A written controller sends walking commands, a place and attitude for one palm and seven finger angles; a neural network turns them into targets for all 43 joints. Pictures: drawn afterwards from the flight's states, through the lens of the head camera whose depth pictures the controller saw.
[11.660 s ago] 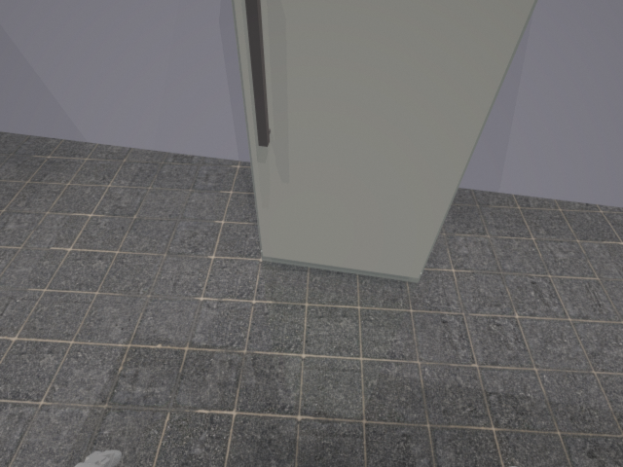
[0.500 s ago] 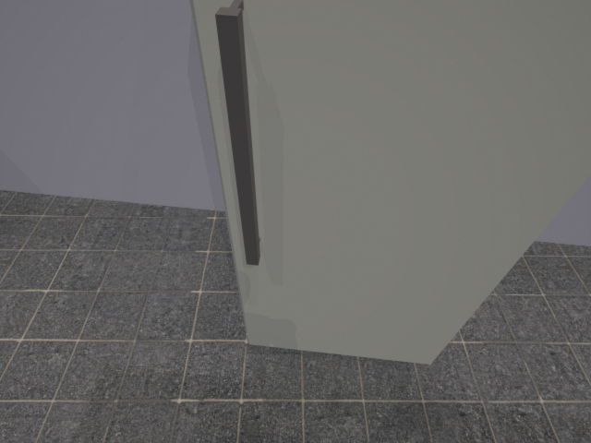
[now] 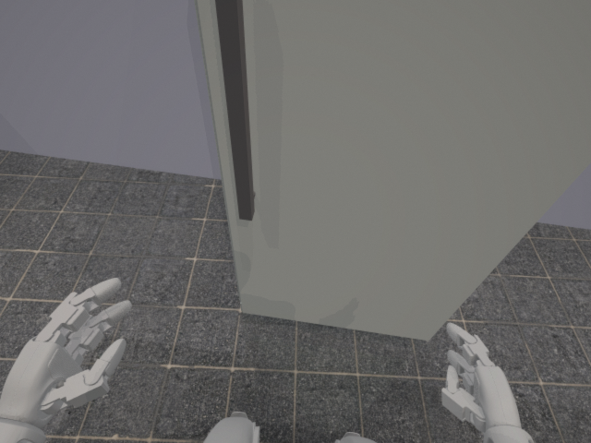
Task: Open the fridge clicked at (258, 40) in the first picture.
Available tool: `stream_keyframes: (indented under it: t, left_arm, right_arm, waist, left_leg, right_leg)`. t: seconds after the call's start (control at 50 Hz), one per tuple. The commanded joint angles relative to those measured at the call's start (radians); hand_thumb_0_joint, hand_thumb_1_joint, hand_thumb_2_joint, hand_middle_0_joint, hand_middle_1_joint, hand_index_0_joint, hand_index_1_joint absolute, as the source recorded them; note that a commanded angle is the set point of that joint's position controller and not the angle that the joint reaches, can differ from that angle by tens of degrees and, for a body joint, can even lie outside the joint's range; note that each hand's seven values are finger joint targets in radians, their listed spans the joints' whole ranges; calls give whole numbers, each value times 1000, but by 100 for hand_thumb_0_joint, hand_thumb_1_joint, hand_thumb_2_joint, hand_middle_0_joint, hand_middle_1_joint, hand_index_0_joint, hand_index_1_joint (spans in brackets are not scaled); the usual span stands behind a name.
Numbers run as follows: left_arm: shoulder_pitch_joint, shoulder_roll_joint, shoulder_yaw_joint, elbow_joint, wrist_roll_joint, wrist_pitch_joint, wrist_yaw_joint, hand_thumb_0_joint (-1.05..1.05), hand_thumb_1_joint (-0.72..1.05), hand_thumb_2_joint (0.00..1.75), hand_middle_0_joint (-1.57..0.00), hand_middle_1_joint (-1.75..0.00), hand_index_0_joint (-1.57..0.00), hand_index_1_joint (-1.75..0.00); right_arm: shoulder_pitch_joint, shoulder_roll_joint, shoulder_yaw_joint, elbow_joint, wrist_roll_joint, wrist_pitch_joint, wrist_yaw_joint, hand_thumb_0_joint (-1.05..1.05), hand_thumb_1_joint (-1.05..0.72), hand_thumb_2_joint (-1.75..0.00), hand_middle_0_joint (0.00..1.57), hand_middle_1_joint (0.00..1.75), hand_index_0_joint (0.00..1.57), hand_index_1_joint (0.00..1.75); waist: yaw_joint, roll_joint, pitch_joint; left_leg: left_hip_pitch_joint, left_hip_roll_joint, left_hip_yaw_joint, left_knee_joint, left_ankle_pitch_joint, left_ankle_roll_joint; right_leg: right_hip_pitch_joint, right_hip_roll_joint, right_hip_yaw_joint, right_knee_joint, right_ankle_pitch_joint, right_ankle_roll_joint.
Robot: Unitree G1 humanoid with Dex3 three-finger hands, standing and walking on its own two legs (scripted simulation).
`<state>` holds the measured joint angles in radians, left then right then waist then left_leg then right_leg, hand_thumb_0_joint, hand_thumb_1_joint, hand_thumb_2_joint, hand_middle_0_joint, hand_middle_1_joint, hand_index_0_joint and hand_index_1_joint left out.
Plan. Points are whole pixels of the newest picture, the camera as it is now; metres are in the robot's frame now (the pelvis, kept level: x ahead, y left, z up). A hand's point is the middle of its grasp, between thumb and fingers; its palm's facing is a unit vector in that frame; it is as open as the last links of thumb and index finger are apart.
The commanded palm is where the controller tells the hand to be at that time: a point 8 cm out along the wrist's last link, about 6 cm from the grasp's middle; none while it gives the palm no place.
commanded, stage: raise the hand to about handle height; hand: left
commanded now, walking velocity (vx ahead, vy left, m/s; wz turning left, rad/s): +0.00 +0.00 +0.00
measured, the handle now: (241, 101) +0.54 +0.13 +0.18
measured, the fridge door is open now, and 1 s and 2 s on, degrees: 0 0 0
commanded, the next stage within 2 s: move the hooked fingers beside the handle in 1.72 s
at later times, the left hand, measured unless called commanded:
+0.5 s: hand (71, 300) +0.24 +0.27 +0.11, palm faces -0.02 -1.00 -0.08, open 11.4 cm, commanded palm +0.20 +0.31 +0.13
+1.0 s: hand (23, 226) +0.27 +0.29 +0.19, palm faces +0.02 -0.99 -0.10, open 13.8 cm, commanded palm +0.24 +0.34 +0.21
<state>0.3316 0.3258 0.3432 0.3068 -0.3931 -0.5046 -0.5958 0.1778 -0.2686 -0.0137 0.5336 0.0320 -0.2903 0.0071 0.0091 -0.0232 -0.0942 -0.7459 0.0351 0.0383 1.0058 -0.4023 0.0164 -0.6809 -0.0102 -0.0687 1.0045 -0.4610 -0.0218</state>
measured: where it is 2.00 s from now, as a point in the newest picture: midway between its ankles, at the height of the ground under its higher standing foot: outside the picture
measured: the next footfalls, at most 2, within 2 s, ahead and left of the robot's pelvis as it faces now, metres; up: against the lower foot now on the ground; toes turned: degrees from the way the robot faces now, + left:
none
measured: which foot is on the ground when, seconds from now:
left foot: down 0.00-1.00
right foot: down 0.00-1.00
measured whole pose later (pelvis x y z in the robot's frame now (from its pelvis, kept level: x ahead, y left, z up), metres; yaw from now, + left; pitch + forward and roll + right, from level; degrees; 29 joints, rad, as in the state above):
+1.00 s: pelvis +0.03 +0.02 +0.06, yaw +2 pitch -1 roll -2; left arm 0.04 0.45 0.42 0.11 -0.35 -0.01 -0.50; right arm 0.22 -0.25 0.09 0.61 0.06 -0.30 -0.09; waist 0.04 0.04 -0.02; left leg -0.31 0.01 0.02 0.60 -0.27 0.03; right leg -0.21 -0.01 -0.09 0.53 -0.30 0.00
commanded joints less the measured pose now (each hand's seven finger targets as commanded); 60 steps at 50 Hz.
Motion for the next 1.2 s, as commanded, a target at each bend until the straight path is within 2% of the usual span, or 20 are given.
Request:
stream_keyframes:
  t: [0.0, 0.04, 0.1, 0.12, 0.22, 0.28, 0.32, 0.36, 0.4, 0.42, 0.5, 0.56, 0.64, 0.8, 0.84, 0.88, 0.98, 1.02, 1.1, 1.18]
  left_arm:
    - [-171, 194, 93, -463, -64, -17, 48, 0, 43, 70, -23, -60, -23, -60]
    - [-194, 189, 49, -510, -19, 4, 84, 0, 39, 68, -24, -63, -24, -63]
    - [-164, 199, 38, -473, 14, 60, 97, 0, 32, 65, -24, -68, -24, -68]
    - [-156, 232, 72, -448, 15, 82, 96, 0, 29, 64, -24, -69, -24, -69]
    - [-102, 287, 163, -406, -16, 175, 91, 0, 18, 59, -25, -76, -25, -76]
    - [-99, 253, 155, -419, -47, 194, 95, 0, 11, 56, -26, -81, -26, -81]
    - [-75, 251, 161, -409, -51, 201, 98, 0, 6, 54, -26, -84, -26, -84]
    - [-81, 238, 145, -403, -46, 212, 98, 0, 1, 52, -26, -87, -26, -87]
    - [-108, 239, 132, -398, -38, 225, 96, 0, -3, 50, -27, -90, -27, -90]
    - [-113, 252, 146, -393, -38, 232, 98, 0, -6, 49, -27, -92, -27, -92]
    - [-187, 275, 142, -488, -24, 240, 114, 0, -15, 45, -27, -98, -27, -98]
    - [-204, 290, 167, -479, -19, 256, 130, 0, -22, 42, -28, -102, -28, -102]
    - [-298, 292, 149, -466, -7, 297, 132, 0, -31, 38, -29, -108, -29, -108]
    - [-423, 334, 169, -431, 0, 386, 109, 0, -50, 30, -30, -120, -30, -120]
    - [-455, 339, 170, -414, 2, 408, 104, 0, -50, 30, -30, -120, -30, -120]
    - [-491, 357, 184, -399, 2, 424, 102, 0, -50, 30, -30, -120, -30, -120]
    - [-582, 393, 195, -405, 12, 452, 95, 0, -50, 30, -30, -120, -30, -120]
    - [-589, 407, 205, -357, 13, 470, 90, 0, -50, 30, -30, -120, -30, -120]
    - [-679, 425, 202, -337, 16, 501, 80, 0, -50, 30, -30, -120, -30, -120]
    - [-746, 455, 212, -361, 23, 515, 81, 0, -50, 30, -30, -120, -30, -120]
  right_arm:
    - [4, -137, -44, -149, 7, -62, -48, 0, -90, -90, 20, 30, 20, 30]
    - [19, -135, -37, -117, 3, -72, -62, 0, -90, -90, 20, 30, 20, 30]
    - [13, -132, -28, -83, 10, -78, -77, 0, -90, -90, 20, 30, 20, 30]
    - [13, -137, -24, -75, 10, -78, -83, 0, -90, -90, 20, 30, 20, 30]
    - [-12, -123, -10, -84, 11, -77, -91, 0, -90, -90, 20, 30, 20, 30]
    - [-14, -116, -3, -91, 15, -82, -87, 0, -90, -90, 20, 30, 20, 30]
    - [-12, -118, -5, -94, 14, -91, -83, 0, -90, -90, 20, 30, 20, 30]
    - [-3, -121, -3, -89, 16, -94, -78, 0, -90, -90, 20, 30, 20, 30]
    - [0, -127, -3, -86, 20, -97, -80, 0, -90, -90, 20, 30, 20, 30]
    - [1, -131, -4, -85, 17, -98, -82, 0, -90, -90, 20, 30, 20, 30]
    - [4, -129, -2, -85, 22, -107, -89, 0, -90, -90, 20, 30, 20, 30]
    - [2, -127, 4, -73, 20, -104, -93, 0, -90, -90, 20, 30, 20, 30]
    - [-10, -126, 12, -69, 26, -93, -103, 0, -90, -90, 20, 30, 20, 30]
    - [-31, -122, 27, -71, 32, -75, -110, 0, -90, -90, 20, 30, 20, 30]
    - [-36, -120, 34, -71, 33, -67, -109, 0, -90, -90, 20, 30, 20, 30]
    - [-39, -118, 36, -71, 34, -61, -110, 0, -90, -90, 20, 30, 20, 30]
    - [-52, -115, 45, -73, 36, -50, -112, 0, -90, -90, 20, 30, 20, 30]
    - [-53, -113, 50, -66, 36, -44, -113, 0, -90, -90, 20, 30, 20, 30]
    - [-63, -116, 52, -65, 44, -37, -117, 0, -90, -90, 20, 30, 20, 30]
    - [-71, -113, 55, -71, 48, -34, -117, 0, -90, -90, 20, 30, 20, 30]
  waist:
    - [-3, 141, -172]
    - [-33, 141, -142]
    - [-42, 146, -88]
    - [-29, 129, -91]
    - [18, 119, -142]
    - [20, 109, -156]
    - [31, 82, -163]
    - [23, 67, -152]
    - [16, 67, -117]
    - [23, 48, -112]
    - [18, 110, -150]
    - [23, 107, -122]
    - [17, 159, -70]
    - [22, 133, -72]
    - [26, 158, -58]
    - [24, 126, -62]
    - [31, 151, -82]
    - [34, 110, -56]
    - [28, 137, -52]
    - [31, 157, -90]
  left_leg:
    - [165, -24, -62, -134, -2, 17]
    - [186, -15, -80, -130, 43, 23]
    - [181, -15, -87, -156, 37, 20]
    - [182, -14, -92, -164, 54, 20]
    - [227, -17, -86, -218, 125, 14]
    - [263, -18, -83, -248, 151, 10]
    - [284, -20, -78, -256, 193, 12]
    - [294, -18, -77, -279, 195, 10]
    - [306, -16, -78, -300, 184, 11]
    - [309, -16, -77, -303, 195, 13]
    - [400, -13, -84, -349, 217, 12]
    - [421, -12, -84, -376, 247, 9]
    - [457, -11, -89, -427, 208, 5]
    - [540, -9, -98, -495, 239, 4]
    - [549, -13, -95, -510, 235, 3]
    - [564, -11, -101, -526, 227, 3]
    - [607, -14, -104, -552, 244, 3]
    - [601, -16, -97, -558, 237, 8]
    - [612, -19, -97, -575, 208, 8]
    - [652, -23, -97, -584, 233, 10]
  right_leg:
    - [36, 17, 117, -254, -91, -4]
    - [22, 28, 96, -242, -1, -7]
    - [32, 26, 80, -269, 14, -2]
    - [57, 29, 77, -273, 29, -4]
    - [172, 22, 63, -311, 104, -1]
    - [204, 21, 50, -329, 146, 7]
    - [236, 24, 47, -335, 200, 7]
    - [235, 24, 33, -341, 216, 10]
    - [225, 25, 25, -354, 213, 11]
    - [240, 26, 30, -362, 223, 10]
    - [264, 26, 7, -373, 250, 7]
    - [298, 27, -1, -392, 287, 4]
    - [305, 28, -5, -436, 248, 2]
    - [374, 28, -7, -503, 288, 2]
    - [386, 29, -3, -522, 287, -1]
    - [394, 30, -6, -536, 281, 1]
    - [422, 26, -3, -560, 291, -3]
    - [427, 27, 2, -583, 289, -2]
    - [425, 21, 7, -599, 266, 0]
    - [452, 18, 8, -608, 285, -4]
